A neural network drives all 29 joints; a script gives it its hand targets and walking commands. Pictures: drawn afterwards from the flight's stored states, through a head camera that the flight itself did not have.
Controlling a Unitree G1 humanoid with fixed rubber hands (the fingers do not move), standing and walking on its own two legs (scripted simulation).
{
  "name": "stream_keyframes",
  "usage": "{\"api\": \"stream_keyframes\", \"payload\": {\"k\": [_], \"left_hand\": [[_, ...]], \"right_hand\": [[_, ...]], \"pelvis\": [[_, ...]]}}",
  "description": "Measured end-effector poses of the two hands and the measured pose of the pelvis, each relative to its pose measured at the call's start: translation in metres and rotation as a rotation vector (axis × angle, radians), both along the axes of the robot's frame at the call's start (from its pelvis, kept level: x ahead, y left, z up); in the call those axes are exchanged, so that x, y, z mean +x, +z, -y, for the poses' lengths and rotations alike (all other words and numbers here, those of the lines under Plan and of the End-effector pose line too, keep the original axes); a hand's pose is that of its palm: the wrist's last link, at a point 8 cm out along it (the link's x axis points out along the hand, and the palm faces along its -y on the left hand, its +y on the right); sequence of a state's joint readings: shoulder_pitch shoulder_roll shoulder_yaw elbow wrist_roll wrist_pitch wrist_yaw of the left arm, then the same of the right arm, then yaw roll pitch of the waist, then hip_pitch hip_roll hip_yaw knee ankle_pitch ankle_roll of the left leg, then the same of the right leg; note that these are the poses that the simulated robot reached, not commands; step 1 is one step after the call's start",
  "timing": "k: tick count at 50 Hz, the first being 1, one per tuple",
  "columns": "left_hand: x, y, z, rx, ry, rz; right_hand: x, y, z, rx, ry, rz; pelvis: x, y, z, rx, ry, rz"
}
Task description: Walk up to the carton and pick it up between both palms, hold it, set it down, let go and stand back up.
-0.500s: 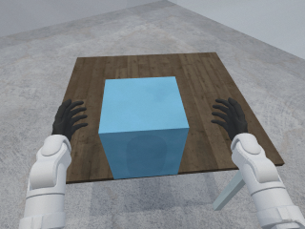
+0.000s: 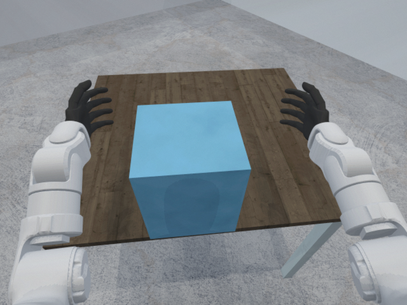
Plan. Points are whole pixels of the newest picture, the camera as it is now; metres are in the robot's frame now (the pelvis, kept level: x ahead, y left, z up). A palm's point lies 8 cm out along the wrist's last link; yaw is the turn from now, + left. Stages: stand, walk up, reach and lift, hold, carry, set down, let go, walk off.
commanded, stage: reach and lift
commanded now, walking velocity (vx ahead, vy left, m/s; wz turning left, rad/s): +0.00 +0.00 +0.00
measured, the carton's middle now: (189, 172) +0.41 +0.06 +0.01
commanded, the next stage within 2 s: none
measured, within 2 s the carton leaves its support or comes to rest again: neither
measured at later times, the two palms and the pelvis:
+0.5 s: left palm (84, 103) +0.42 +0.25 +0.20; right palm (310, 102) +0.44 -0.17 +0.19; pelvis +0.00 +0.00 +0.00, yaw +1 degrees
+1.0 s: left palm (102, 151) +0.40 +0.24 +0.08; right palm (283, 143) +0.43 -0.14 +0.09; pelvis -0.01 +0.01 -0.01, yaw +1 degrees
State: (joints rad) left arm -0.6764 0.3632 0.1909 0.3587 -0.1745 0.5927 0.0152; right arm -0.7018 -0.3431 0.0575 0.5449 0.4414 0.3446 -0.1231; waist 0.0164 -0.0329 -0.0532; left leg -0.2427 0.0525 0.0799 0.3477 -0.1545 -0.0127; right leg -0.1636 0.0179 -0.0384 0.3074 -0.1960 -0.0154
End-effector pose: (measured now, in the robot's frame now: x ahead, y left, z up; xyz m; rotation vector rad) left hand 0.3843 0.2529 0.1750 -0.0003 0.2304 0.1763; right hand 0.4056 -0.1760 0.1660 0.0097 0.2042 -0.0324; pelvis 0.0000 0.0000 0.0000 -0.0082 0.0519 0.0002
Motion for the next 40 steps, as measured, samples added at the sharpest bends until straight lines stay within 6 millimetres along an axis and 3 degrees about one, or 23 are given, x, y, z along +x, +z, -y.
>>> {"api": "stream_keyframes", "payload": {"k": [15,21,26,35,40], "left_hand": [[0.03,0.035,0.001,0.017,-0.009,0.007],[0.037,0.035,0.002,0.025,-0.017,-0.003],[0.035,0.015,0.003,0.028,-0.027,-0.027],[0.018,-0.046,0.001,0.024,-0.013,-0.041],[0.014,-0.066,0.001,0.022,0.004,-0.021]], "right_hand": [[0.031,0.035,-0.001,-0.007,-0.007,-0.01],[0.038,0.038,-0.004,-0.015,-0.01,-0.03],[0.035,0.019,-0.007,-0.027,-0.011,-0.061],[0.022,-0.038,-0.018,-0.047,-0.007,-0.079],[0.021,-0.057,-0.03,-0.046,0.005,-0.068]], "pelvis": [[-0.001,-0.001,-0.001,-0.005,0.006,-0.031],[-0.001,-0.001,-0.002,-0.007,0.009,-0.033],[-0.002,0.0,-0.002,-0.007,0.013,-0.027],[-0.009,-0.002,-0.002,-0.011,0.017,-0.062],[-0.012,-0.005,-0.003,-0.015,0.02,-0.115]]}}
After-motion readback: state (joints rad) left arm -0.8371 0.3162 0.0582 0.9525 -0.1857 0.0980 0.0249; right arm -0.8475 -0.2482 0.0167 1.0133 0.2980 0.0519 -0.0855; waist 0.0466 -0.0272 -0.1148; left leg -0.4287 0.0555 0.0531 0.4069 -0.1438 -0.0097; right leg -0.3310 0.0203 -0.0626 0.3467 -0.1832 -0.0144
